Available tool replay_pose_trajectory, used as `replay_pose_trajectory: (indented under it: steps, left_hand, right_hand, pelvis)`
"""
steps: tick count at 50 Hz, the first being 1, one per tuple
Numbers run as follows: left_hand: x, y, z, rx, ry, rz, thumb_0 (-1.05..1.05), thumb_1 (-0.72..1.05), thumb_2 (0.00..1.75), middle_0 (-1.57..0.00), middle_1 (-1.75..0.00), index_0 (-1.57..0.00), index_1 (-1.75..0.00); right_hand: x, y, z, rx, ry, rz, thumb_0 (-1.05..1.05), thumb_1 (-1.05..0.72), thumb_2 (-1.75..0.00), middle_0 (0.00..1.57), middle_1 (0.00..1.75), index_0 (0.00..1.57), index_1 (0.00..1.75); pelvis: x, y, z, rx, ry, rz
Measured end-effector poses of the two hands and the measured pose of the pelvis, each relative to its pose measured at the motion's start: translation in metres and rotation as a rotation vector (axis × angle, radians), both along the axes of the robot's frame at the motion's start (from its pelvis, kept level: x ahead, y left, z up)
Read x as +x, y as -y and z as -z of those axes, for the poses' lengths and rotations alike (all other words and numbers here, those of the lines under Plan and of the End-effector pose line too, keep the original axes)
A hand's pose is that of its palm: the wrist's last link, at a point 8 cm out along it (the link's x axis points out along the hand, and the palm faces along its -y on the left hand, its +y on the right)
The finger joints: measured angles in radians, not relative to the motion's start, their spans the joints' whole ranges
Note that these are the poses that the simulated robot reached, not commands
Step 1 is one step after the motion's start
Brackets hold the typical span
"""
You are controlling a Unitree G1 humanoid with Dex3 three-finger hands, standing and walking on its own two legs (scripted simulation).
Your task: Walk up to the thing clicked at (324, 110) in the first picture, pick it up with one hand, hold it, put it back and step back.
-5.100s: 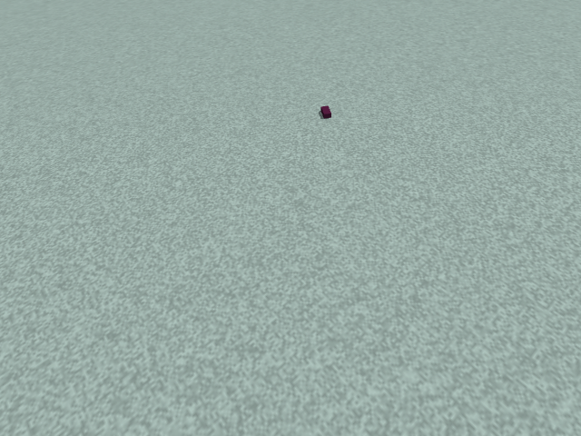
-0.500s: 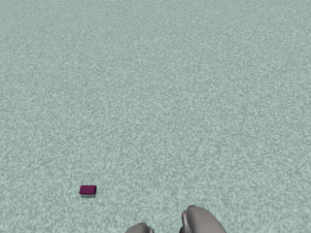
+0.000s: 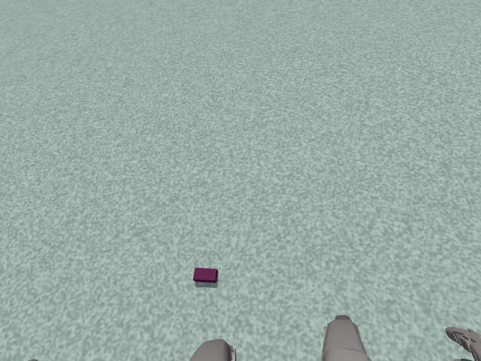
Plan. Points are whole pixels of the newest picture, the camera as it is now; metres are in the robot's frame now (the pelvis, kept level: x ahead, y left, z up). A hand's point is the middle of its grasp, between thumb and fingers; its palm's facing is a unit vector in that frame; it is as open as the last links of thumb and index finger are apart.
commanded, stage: walk up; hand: left
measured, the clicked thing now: (205, 275) +0.49 +0.26 -0.69
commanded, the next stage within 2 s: none
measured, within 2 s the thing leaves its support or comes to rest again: neither
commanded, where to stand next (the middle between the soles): +0.08 +0.03 m, yaw -6 degrees
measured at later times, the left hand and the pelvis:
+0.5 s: hand out of the picture +0.07 +0.35 -0.10, palm faces -0.11 -0.92 -0.37, open 7.4 cm; pelvis -0.03 +0.10 +0.05, yaw -5 degrees
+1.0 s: hand out of the picture +0.07 +0.31 -0.09, palm faces -0.17 -0.89 -0.42, open 7.4 cm; pelvis -0.01 +0.05 +0.06, yaw -8 degrees
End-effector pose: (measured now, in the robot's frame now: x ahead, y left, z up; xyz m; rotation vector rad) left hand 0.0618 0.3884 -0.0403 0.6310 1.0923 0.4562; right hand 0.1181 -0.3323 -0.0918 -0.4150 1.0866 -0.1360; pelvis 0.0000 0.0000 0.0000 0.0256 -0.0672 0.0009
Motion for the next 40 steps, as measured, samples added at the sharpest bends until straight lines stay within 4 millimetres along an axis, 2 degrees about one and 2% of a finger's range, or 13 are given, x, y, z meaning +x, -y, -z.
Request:
replay_pose_trajectory:
  steps: [2, 4, 7, 11, 17, 23, 27, 31, 36, 40]
  left_hand:
    - [-0.005, -0.013, 0.009, -0.02, -0.021, -0.028, 0.01, 0.9, 0.9, -0.21, -0.3, -0.2, -0.3]
    - [-0.007, -0.016, 0.013, -0.066, -0.037, -0.029, 0.01, 0.9, 0.9, -0.21, -0.3, -0.2, -0.3]
    - [-0.013, -0.014, 0.019, -0.138, -0.067, -0.008, 0.01, 0.9, 0.9, -0.21, -0.3, -0.2, -0.3]
    - [-0.024, -0.007, 0.025, -0.224, -0.122, 0.03, 0.01, 0.9, 0.9, -0.21, -0.3, -0.2, -0.3]
    - [-0.023, 0.0, 0.031, -0.303, -0.15, 0.082, 0.01, 0.9, 0.9, -0.21, -0.3, -0.21, -0.3]
    - [-0.002, -0.002, 0.026, -0.352, -0.084, 0.112, 0.01, 0.9, 0.9, -0.21, -0.3, -0.21, -0.3]
    - [0.014, -0.002, 0.018, -0.359, -0.061, 0.152, 0.01, 0.9, 0.9, -0.21, -0.3, -0.2, -0.3]
    - [0.022, -0.002, 0.011, -0.353, -0.074, 0.169, 0.01, 0.9, 0.9, -0.21, -0.3, -0.2, -0.3]
    - [0.017, 0.003, 0.006, -0.326, -0.117, 0.163, 0.01, 0.9, 0.9, -0.21, -0.3, -0.2, -0.3]
    - [0.008, 0.013, 0.008, -0.289, -0.149, 0.151, 0.01, 0.9, 0.9, -0.21, -0.3, -0.2, -0.3]
  right_hand:
    - [-0.022, -0.02, -0.005, 0.004, -0.024, 0.021, 0.01, -0.91, -0.9, 0.2, 0.3, 0.2, 0.3]
    - [-0.042, -0.039, -0.011, 0.006, -0.07, 0.05, 0.01, -0.91, -0.9, 0.2, 0.3, 0.2, 0.3]
    - [-0.065, -0.062, -0.02, 0.013, -0.108, 0.077, 0.01, -0.9, -0.9, 0.2, 0.3, 0.2, 0.3]
    - [-0.087, -0.083, -0.019, 0.02, -0.125, 0.101, 0.01, -0.9, -0.9, 0.2, 0.3, 0.21, 0.3]
    - [-0.105, -0.106, -0.01, 0.034, -0.114, 0.162, 0.01, -0.9, -0.9, 0.2, 0.3, 0.2, 0.3]
    - [-0.101, -0.132, -0.022, 0.062, -0.053, 0.15, 0.01, -0.9, -0.9, 0.2, 0.3, 0.2, 0.3]
    - [-0.095, -0.132, -0.032, 0.057, 0.004, 0.163, 0.01, -0.9, -0.9, 0.2, 0.3, 0.21, 0.3]
    - [-0.095, -0.121, -0.045, 0.041, 0.043, 0.192, 0.01, -0.9, -0.9, 0.2, 0.3, 0.21, 0.3]
    - [-0.102, -0.096, -0.051, 0.023, 0.024, 0.227, 0.01, -0.9, -0.9, 0.2, 0.3, 0.21, 0.3]
    - [-0.106, -0.069, -0.043, 0.025, -0.014, 0.253, 0.01, -0.9, -0.9, 0.2, 0.3, 0.2, 0.3]
  pelvis:
    - [-0.004, -0.016, -0.004, -0.047, -0.005, -0.009]
    - [-0.007, -0.027, -0.014, -0.067, -0.021, -0.025]
    - [-0.015, -0.043, -0.026, -0.056, -0.041, -0.019]
    - [-0.02, -0.066, -0.03, -0.042, -0.057, 0.009]
    - [-0.023, -0.087, -0.032, -0.06, -0.044, 0.059]
    - [-0.024, -0.095, -0.044, -0.023, -0.036, 0.074]
    - [-0.027, -0.098, -0.05, -0.028, -0.026, 0.103]
    - [-0.028, -0.092, -0.057, -0.024, -0.023, 0.12]
    - [-0.025, -0.077, -0.062, -0.017, -0.029, 0.144]
    - [-0.021, -0.059, -0.056, -0.008, -0.027, 0.159]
